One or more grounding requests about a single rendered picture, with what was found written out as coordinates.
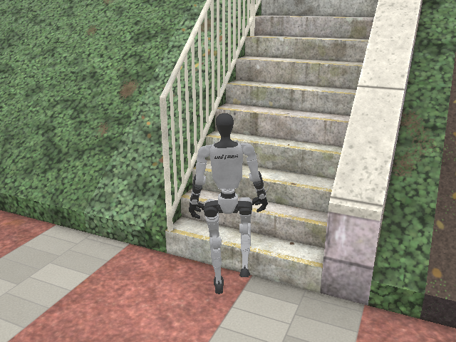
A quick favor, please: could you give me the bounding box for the left robot hand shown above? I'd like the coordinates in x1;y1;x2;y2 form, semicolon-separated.
189;202;204;219

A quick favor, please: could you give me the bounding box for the right robot upper arm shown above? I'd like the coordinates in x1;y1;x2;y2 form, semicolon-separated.
241;143;260;182

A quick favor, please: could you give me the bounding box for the left robot foot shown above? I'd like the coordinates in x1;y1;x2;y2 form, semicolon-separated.
214;276;224;294

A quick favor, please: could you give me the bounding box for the robot right forearm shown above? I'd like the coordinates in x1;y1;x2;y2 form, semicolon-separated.
253;171;266;200

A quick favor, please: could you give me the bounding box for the left robot upper arm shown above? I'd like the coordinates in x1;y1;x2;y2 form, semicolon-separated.
195;145;211;185

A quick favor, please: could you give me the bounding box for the robot foot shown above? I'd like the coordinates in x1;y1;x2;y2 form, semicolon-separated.
240;267;250;277
214;276;224;294

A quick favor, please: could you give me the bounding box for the right robot foot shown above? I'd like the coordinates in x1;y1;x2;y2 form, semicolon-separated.
240;267;250;277

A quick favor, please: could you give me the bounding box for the right robot hand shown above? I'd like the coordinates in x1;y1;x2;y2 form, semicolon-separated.
252;197;268;212

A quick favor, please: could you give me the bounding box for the robot left forearm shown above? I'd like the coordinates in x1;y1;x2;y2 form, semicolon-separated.
190;175;202;204

